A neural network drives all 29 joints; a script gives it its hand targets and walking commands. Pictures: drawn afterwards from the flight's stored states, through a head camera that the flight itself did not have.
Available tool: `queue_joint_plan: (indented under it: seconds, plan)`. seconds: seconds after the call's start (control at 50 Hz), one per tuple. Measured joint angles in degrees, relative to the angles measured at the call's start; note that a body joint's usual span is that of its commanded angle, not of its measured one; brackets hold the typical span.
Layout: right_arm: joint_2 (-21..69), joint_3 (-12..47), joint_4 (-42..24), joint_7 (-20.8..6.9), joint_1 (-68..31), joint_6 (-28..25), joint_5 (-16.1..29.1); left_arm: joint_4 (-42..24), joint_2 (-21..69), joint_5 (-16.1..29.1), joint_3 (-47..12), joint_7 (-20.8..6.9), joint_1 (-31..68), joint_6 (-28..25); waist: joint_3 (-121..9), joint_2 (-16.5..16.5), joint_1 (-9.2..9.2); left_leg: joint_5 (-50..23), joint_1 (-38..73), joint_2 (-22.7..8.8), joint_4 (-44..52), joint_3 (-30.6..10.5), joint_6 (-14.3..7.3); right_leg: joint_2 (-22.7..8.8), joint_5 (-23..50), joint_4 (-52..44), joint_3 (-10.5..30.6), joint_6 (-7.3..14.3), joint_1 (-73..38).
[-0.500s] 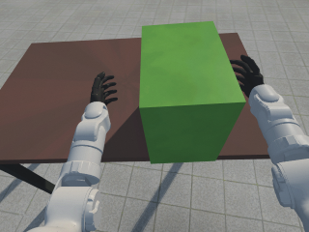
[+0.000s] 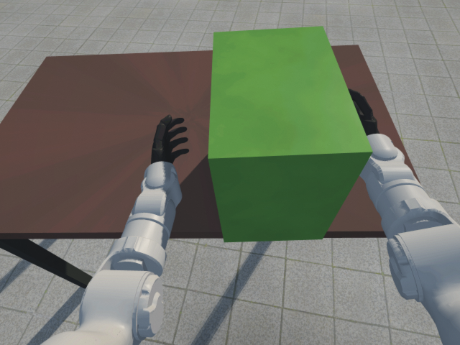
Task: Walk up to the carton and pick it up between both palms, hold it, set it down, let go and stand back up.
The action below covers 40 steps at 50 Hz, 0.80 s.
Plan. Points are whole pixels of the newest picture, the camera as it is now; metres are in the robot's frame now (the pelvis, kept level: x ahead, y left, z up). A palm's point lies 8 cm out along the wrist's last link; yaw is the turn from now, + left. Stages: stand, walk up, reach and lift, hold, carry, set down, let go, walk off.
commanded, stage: reach and lift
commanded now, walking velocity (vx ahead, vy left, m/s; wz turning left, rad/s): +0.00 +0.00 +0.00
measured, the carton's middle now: (270, 140) +0.49 +0.02 +0.05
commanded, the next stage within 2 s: none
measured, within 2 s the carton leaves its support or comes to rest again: neither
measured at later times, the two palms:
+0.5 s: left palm (188, 156) +0.41 +0.17 +0.08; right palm (356, 139) +0.47 -0.12 +0.09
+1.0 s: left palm (182, 162) +0.39 +0.17 +0.08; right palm (353, 148) +0.45 -0.12 +0.09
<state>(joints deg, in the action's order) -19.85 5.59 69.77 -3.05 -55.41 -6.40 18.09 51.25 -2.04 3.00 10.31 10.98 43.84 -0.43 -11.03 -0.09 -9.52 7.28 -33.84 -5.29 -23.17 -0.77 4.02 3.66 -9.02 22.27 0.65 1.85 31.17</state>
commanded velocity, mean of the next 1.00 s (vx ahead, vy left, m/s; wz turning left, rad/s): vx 0.00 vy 0.00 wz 0.00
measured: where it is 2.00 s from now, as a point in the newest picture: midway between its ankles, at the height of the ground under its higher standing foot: outside the picture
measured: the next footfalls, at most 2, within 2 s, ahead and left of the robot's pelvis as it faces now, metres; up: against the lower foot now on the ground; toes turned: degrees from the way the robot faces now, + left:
none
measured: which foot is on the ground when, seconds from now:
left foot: down 0.00-1.00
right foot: down 0.00-1.00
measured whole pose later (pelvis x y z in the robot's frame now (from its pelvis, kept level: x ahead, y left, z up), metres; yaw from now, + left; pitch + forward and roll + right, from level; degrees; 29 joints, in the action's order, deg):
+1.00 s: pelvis +0.01 -0.01 +0.01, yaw -1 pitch +11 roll +0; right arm -1.7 -31.1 62.8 -2.6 -49.6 -10.9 -18.4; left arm 39.8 10.2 -22.7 30.1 4.6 39.7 1.5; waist -4.6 2.4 -6.7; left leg 5.6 -20.6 -5.4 -16.0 3.3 3.8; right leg 2.8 -9.2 19.0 0.4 2.4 20.4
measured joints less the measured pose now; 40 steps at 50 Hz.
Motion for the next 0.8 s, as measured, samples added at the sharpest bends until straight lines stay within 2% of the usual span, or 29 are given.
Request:
queue_joint_plan:
  seconds: [0.16, 0.4, 0.5, 0.6, 0.64, 0.8]
  plan:
    - [1.87, -2.17, -0.27, 1.40, -0.21, -0.13, -2.35, 1.16, 2.30, -2.69, 2.57, -0.06, 1.06, -1.43, 0.36, -0.08, 0.34, -0.24, 0.69, -0.11, 0.71, 0.60, -0.01, 0.02, 0.06, -0.09, 0.34, 0.06, -0.21]
    - [6.65, -9.12, -3.14, 4.11, 0.29, -0.15, -10.68, -1.43, 8.03, -11.40, 10.43, 0.37, 1.86, -1.21, 2.24, -0.37, 0.96, -1.09, 3.25, -0.30, 3.06, 2.20, -0.23, 0.06, 1.00, -1.73, 1.47, -0.07, -1.92]
    - [9.73, -15.78, -4.57, 4.54, 0.90, -0.38, -17.57, -4.10, 9.75, -16.49, 15.21, -0.91, 1.15, -0.66, 3.46, -0.48, 1.59, -1.66, 5.14, -0.17, 4.53, 2.52, -0.35, -0.13, 1.40, -2.84, 1.51, -0.11, -3.60]
    - [14.02, -26.96, -6.31, 2.38, 2.09, -1.76, -29.35, -7.55, 11.57, -23.26, 20.30, -4.15, -0.51, -0.51, 4.56, -0.14, 2.64, -2.22, 7.74, 0.14, 6.19, 2.88, -0.45, -0.54, 1.31, -3.42, 1.29, -0.08, -5.73]
    - [15.17, -30.17, -6.71, 1.77, 3.00, -2.71, -32.36, -8.35, 12.02, -24.42, 20.94, -4.80, -1.20, -0.55, 4.92, 0.29, 2.67, -2.22, 8.95, 0.21, 6.63, 3.18, -0.50, -0.67, 1.02, -3.29, 1.27, -0.01, -6.62]
    - [17.25, -34.72, -6.68, 0.88, 5.28, -4.24, -35.38, -10.55, 12.35, -24.89, 20.34, -5.88, -3.47, 1.10, 6.07, 2.15, 2.60, -1.89, 12.37, 0.05, 7.27, 3.71, -0.33, -0.77, 0.13, -3.21, 0.62, 0.36, -9.79]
